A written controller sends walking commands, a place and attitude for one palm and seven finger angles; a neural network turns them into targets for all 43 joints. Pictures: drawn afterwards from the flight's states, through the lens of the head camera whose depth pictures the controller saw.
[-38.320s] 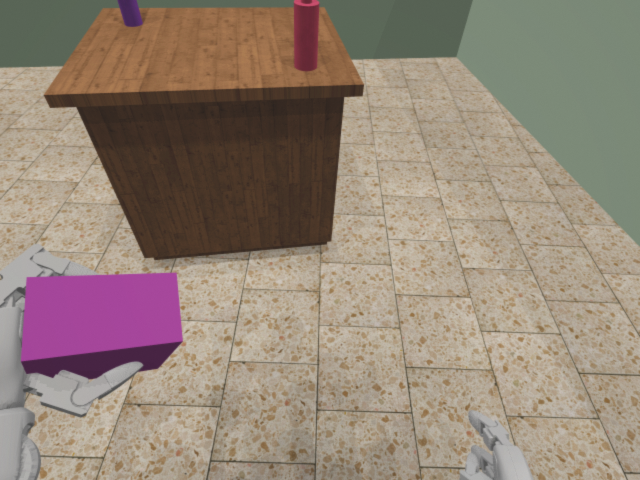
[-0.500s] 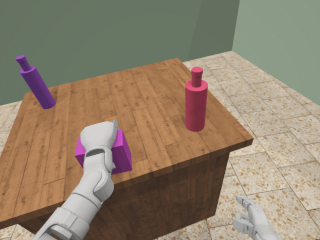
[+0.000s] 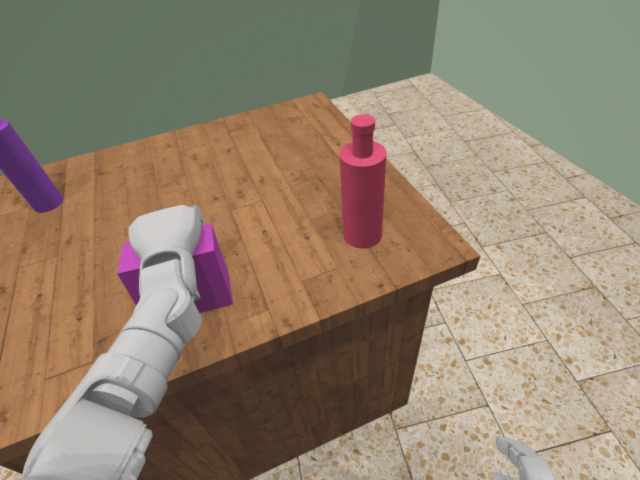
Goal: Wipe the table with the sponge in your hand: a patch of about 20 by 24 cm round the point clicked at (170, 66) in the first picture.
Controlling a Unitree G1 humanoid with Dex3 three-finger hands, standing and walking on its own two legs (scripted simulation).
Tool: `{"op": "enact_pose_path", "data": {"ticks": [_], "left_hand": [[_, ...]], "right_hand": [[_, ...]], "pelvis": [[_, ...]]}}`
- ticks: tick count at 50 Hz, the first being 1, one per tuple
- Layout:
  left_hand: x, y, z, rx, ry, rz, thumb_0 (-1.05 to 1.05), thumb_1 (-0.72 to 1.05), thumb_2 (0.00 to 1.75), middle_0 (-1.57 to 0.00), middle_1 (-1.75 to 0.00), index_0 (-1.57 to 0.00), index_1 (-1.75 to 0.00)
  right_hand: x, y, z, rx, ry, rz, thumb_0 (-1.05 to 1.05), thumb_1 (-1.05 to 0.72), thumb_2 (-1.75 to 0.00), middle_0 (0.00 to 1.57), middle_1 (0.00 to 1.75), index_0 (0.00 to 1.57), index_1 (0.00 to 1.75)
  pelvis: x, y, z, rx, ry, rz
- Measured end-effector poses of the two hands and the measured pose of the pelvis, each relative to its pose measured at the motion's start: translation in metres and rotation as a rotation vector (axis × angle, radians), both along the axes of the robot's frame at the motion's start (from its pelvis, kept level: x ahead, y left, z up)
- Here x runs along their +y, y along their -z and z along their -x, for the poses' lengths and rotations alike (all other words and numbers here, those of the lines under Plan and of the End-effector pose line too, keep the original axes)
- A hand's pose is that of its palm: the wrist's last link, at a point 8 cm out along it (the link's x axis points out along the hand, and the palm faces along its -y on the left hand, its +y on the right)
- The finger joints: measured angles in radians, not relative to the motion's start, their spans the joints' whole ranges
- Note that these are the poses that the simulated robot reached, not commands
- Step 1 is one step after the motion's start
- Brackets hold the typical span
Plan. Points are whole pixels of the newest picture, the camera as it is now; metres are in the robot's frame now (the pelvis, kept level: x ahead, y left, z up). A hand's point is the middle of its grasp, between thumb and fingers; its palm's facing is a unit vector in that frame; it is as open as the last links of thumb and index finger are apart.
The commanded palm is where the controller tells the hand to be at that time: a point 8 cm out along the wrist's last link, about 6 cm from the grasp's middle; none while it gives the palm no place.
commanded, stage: wipe forward along the third lane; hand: left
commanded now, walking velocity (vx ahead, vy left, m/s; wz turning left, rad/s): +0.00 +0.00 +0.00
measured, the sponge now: (183, 283) +0.38 +0.23 +0.04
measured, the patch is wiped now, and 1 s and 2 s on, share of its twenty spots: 0.90 1.00 1.00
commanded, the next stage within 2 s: wipe back along the third lane in 0.98 s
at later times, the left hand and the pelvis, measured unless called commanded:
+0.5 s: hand (173, 237) +0.43 +0.25 +0.08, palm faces -0.08 -0.02 -1.00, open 10.3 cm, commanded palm +0.41 +0.26 +0.11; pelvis +0.00 +0.01 +0.00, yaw +0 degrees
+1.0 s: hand (162, 219) +0.47 +0.28 +0.08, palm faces -0.09 -0.01 -1.00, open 10.3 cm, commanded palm +0.46 +0.29 +0.11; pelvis +0.01 +0.04 +0.00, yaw +0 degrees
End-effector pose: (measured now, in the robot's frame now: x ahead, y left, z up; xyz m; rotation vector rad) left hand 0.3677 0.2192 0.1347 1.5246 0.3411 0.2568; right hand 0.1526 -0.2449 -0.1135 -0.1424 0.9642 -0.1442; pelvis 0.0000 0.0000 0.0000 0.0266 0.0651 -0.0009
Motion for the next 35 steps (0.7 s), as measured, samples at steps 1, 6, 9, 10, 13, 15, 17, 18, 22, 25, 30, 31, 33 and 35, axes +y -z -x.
{"op": "enact_pose_path", "data": {"ticks": [1,6,9,10,13,15,17,18,22,25,30,31,33,35], "left_hand": [[0.001,0.0,-0.001,0.001,0.0,0.001,0.0,-0.52,1.05,-0.68,-1.31,-0.72,-1.3],[0.004,0.0,-0.009,0.008,0.005,-0.004,0.0,-0.52,1.05,-0.68,-1.31,-0.72,-1.3],[0.006,-0.001,-0.015,0.01,0.006,-0.008,0.0,-0.52,1.05,-0.68,-1.31,-0.72,-1.3],[0.007,-0.001,-0.016,0.011,0.007,-0.008,0.0,-0.52,1.05,-0.69,-1.31,-0.72,-1.3],[0.011,-0.001,-0.022,0.014,0.007,-0.014,0.0,-0.52,1.05,-0.69,-1.31,-0.72,-1.3],[0.014,-0.001,-0.027,0.018,0.004,-0.016,0.0,-0.52,1.05,-0.69,-1.31,-0.72,-1.3],[0.016,-0.001,-0.031,0.021,0.003,-0.018,0.0,-0.52,1.05,-0.69,-1.31,-0.72,-1.3],[0.017,-0.001,-0.033,0.023,0.003,-0.02,0.0,-0.52,1.05,-0.69,-1.31,-0.72,-1.3],[0.022,-0.001,-0.04,0.029,0.003,-0.019,0.0,-0.53,1.05,-0.69,-1.3,-0.72,-1.3],[0.025,-0.001,-0.045,0.032,0.004,-0.019,0.0,-0.53,1.05,-0.69,-1.3,-0.72,-1.3],[0.033,-0.002,-0.055,0.031,0.002,-0.019,0.0,-0.53,1.05,-0.69,-1.3,-0.72,-1.3],[0.035,-0.002,-0.057,0.032,0.002,-0.019,0.0,-0.53,1.05,-0.69,-1.3,-0.72,-1.3],[0.037,-0.002,-0.06,0.034,0.003,-0.021,0.0,-0.53,1.05,-0.69,-1.3,-0.72,-1.3],[0.04,-0.001,-0.064,0.039,0.004,-0.024,0.0,-0.53,1.05,-0.69,-1.3,-0.72,-1.3]], "right_hand": [[-0.001,0.001,0.002,0.004,0.003,0.001,0.01,-0.91,-0.9,0.19,0.3,0.2,0.3],[-0.002,0.003,0.007,0.018,0.011,0.003,0.01,-0.91,-0.9,0.19,0.3,0.2,0.3],[-0.001,0.003,0.009,0.022,0.014,0.003,0.01,-0.91,-0.9,0.19,0.3,0.2,0.3],[-0.001,0.003,0.01,0.022,0.014,0.003,0.01,-0.91,-0.9,0.19,0.3,0.2,0.3],[0.0,0.004,0.011,0.026,0.017,0.004,0.01,-0.91,-0.9,0.2,0.3,0.2,0.3],[0.0,0.004,0.013,0.031,0.019,0.005,0.01,-0.91,-0.9,0.2,0.3,0.2,0.3],[0.0,0.005,0.014,0.038,0.022,0.006,0.01,-0.91,-0.9,0.2,0.3,0.2,0.3],[0.0,0.005,0.015,0.042,0.023,0.007,0.01,-0.91,-0.9,0.2,0.3,0.2,0.3],[0.0,0.007,0.021,0.063,0.031,0.01,0.01,-0.91,-0.9,0.2,0.3,0.2,0.3],[0.0,0.008,0.025,0.081,0.036,0.015,0.01,-0.91,-0.9,0.2,0.3,0.2,0.3],[0.0,0.009,0.034,0.108,0.05,0.025,0.01,-0.91,-0.9,0.2,0.3,0.2,0.3],[0.001,0.009,0.036,0.114,0.053,0.027,0.01,-0.91,-0.9,0.2,0.3,0.2,0.3],[0.001,0.009,0.039,0.126,0.059,0.031,0.01,-0.91,-0.9,0.2,0.3,0.2,0.3],[0.002,0.009,0.043,0.138,0.063,0.035,0.01,-0.91,-0.9,0.2,0.3,0.2,0.3]], "pelvis": [[0.0,0.0,0.0,0.002,0.0,0.0],[0.0,0.0,0.0,0.014,-0.004,0.001],[0.0,0.001,0.0,0.021,-0.004,0.002],[0.0,0.001,0.0,0.024,-0.004,0.002],[0.0,0.001,0.0,0.032,-0.006,0.003],[0.001,0.001,-0.001,0.038,-0.006,0.004],[0.002,0.001,-0.001,0.044,-0.006,0.005],[0.002,0.001,-0.002,0.047,-0.007,0.006],[0.004,0.001,-0.004,0.058,-0.005,0.008],[0.006,0.001,-0.005,0.065,-0.007,0.01],[0.01,0.001,-0.007,0.077,-0.005,0.014],[0.011,0.001,-0.007,0.08,-0.005,0.014],[0.013,0.001,-0.008,0.084,-0.005,0.016],[0.016,0.001,-0.008,0.089,-0.007,0.018]]}}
